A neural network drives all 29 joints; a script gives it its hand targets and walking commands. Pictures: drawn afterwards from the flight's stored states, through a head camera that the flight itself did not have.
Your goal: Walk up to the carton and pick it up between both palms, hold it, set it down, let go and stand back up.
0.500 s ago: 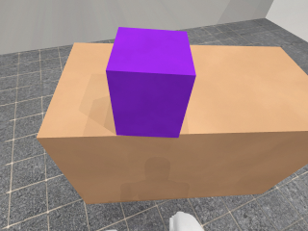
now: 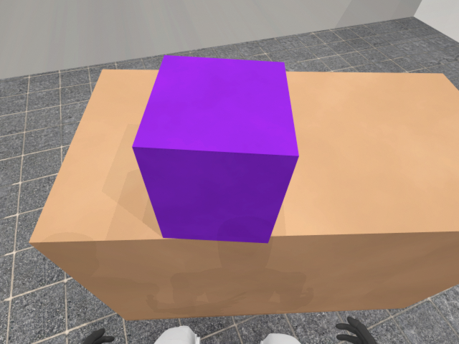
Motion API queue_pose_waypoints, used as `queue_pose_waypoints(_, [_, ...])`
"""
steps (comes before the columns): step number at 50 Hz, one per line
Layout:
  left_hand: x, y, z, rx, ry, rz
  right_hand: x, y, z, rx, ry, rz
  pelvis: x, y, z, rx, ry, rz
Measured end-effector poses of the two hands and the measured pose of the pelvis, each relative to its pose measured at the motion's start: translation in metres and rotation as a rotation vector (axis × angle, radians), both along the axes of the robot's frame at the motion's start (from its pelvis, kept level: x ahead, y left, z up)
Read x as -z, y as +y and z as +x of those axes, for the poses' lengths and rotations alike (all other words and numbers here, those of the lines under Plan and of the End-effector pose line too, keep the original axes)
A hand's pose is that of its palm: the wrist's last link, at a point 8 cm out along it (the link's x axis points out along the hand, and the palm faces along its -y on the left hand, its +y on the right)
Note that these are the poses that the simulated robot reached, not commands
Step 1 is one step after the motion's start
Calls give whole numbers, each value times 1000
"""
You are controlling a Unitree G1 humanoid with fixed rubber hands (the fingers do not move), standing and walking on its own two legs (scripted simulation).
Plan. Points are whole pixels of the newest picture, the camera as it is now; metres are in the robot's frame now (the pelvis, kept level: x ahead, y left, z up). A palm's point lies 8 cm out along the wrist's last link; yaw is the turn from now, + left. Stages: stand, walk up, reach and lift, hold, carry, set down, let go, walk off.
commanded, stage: walk up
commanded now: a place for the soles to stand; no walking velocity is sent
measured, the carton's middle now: (219, 155) +0.40 +0.04 +0.10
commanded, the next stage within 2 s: reach and lift in 1.14 s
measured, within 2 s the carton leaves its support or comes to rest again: neither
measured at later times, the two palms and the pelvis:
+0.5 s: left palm out of the picture +0.11 +0.26 -0.08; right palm out of the picture +0.12 -0.24 -0.09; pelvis +0.02 +0.01 +0.02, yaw +0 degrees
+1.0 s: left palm out of the picture +0.08 +0.27 -0.08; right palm out of the picture +0.09 -0.24 -0.09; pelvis +0.01 +0.01 +0.02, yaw +0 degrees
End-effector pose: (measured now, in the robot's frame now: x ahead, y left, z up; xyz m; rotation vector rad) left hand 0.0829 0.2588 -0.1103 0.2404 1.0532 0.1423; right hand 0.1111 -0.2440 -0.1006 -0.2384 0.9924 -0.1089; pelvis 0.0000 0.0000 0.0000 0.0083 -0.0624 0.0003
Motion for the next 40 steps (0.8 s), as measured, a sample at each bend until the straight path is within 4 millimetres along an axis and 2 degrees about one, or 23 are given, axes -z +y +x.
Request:
queue_pose_waypoints(7, [-17,-9,21,22,-49,-30,-16,4,30,-20,-34,16,-14,2,11,-5,16,-19])
queue_pose_waypoints(13, [-28,-6,29,32,-71,-18,-20,6,37,-24,-49,26,-19,4,15,-4,21,-15])
queue_pose_waypoints(21, [-32,-1,28,31,-62,-9,-16,5,19,0,-2,31,-23,6,16,-4,20,-13])
queue_pose_waypoints(31, [-27,0,12,23,-12,-17,-11,4,-12,33,74,26,-25,8,14,-4,22,-13])
queue_pose_waypoints(40, [-24,4,1,15,16,-3,-9,1,-21,38,96,17,-23,10,11,-5,22,-12])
